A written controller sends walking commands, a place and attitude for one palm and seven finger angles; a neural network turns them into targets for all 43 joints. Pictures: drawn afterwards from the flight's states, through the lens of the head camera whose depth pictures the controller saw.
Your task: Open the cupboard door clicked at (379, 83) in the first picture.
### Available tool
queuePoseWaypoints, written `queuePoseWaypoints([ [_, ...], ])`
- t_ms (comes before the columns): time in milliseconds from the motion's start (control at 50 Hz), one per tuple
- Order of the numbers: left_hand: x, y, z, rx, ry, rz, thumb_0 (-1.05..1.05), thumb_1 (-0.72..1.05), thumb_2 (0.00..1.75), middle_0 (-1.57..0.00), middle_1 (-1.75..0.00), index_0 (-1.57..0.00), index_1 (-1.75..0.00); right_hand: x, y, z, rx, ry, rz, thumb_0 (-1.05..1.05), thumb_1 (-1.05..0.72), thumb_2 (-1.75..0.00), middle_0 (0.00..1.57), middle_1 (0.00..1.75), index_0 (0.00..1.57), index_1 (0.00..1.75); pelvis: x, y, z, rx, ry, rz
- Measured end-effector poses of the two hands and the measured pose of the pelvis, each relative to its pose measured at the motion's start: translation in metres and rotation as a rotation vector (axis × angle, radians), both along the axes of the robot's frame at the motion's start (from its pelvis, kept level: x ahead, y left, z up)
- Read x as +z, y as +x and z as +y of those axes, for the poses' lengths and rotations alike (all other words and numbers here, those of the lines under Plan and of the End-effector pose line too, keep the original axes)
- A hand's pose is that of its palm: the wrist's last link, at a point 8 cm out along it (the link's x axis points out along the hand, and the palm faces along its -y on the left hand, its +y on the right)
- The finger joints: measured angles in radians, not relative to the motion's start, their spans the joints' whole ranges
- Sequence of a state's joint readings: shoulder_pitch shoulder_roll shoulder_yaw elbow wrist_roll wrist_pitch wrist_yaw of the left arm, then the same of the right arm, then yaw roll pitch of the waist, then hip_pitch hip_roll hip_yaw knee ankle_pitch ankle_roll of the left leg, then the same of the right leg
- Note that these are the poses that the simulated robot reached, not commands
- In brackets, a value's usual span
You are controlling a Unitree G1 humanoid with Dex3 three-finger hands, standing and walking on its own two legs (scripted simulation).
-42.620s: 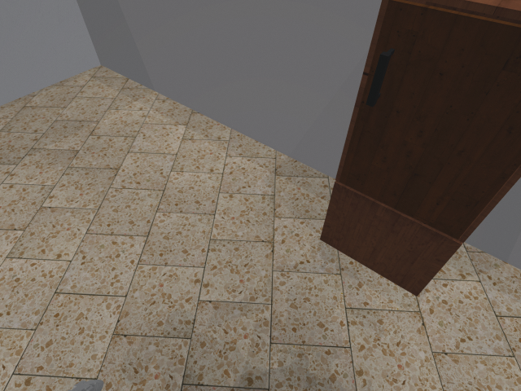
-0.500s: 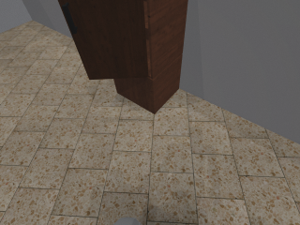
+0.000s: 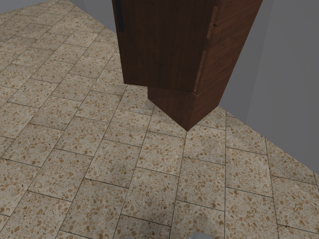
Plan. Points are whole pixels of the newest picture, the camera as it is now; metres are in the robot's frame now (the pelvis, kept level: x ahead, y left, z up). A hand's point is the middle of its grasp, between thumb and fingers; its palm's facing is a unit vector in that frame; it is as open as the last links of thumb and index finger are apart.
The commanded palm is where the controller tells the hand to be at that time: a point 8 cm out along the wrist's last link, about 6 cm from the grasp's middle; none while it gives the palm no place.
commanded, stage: take the last steps up to it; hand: left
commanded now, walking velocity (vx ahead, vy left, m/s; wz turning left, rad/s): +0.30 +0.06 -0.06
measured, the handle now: (121, 12) +0.92 +0.25 +0.09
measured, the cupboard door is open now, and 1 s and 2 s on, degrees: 39 39 39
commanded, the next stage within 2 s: come to a stop and stand still in 0.62 s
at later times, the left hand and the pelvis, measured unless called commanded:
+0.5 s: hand (116, 181) +0.29 +0.16 -0.15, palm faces +0.03 -0.98 -0.22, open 7.2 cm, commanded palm none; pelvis +0.20 -0.01 +0.01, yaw -2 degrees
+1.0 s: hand (103, 160) +0.37 +0.23 -0.18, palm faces -0.01 -0.99 -0.16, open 7.4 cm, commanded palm none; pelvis +0.34 +0.06 +0.01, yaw -4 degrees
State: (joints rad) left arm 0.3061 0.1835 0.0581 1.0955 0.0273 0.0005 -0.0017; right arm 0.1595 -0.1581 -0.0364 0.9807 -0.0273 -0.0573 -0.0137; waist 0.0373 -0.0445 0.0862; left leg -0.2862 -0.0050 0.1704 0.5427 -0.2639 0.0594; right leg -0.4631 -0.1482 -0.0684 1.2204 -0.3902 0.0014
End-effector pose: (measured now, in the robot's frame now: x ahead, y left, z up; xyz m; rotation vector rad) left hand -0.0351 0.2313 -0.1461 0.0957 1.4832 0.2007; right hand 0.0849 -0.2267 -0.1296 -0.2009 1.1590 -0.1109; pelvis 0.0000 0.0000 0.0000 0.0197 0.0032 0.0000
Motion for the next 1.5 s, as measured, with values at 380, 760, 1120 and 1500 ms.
queuePoseWaypoints([
  [380,0.022,0.323,-0.025,-0.223,0.017,-0.415,0.01,0.91,0.9,-0.19,-0.3,-0.2,-0.3,-0.026,-0.033,0.019,-0.213,0.109,0.429,0.0,-0.91,-0.9,0.2,0.3,0.2,0.3,-0.008,0.155,-0.007,-0.045,0.006,-0.015],
  [760,-0.005,0.292,0.023,-0.012,-0.037,0.004,0.0,0.92,0.9,-0.2,-0.3,-0.2,-0.3,0.0,0.28,0.018,-0.038,-0.03,0.059,0.01,-0.93,-0.9,0.2,0.3,0.2,0.3,-0.002,0.305,0.037,-0.019,-0.041,-0.002],
  [1120,0.01,0.455,0.056,-0.147,0.028,-0.189,0.01,0.91,0.9,-0.19,-0.3,-0.2,-0.3,0.008,0.31,0.036,-0.134,-0.053,0.081,-0.01,-0.92,-0.9,0.2,0.3,0.21,0.3,0.009,0.337,0.05,-0.076,-0.056,0.022],
  [1500,0.01,0.445,-0.018,-0.172,0.028,-0.225,0.0,0.94,0.9,-0.2,-0.3,-0.2,-0.3,-0.015,0.221,-0.009,-0.209,0.026,0.275,0.0,-0.91,-0.9,0.2,0.3,0.2,0.3,0.002,0.336,-0.008,-0.053,-0.025,-0.019],
])
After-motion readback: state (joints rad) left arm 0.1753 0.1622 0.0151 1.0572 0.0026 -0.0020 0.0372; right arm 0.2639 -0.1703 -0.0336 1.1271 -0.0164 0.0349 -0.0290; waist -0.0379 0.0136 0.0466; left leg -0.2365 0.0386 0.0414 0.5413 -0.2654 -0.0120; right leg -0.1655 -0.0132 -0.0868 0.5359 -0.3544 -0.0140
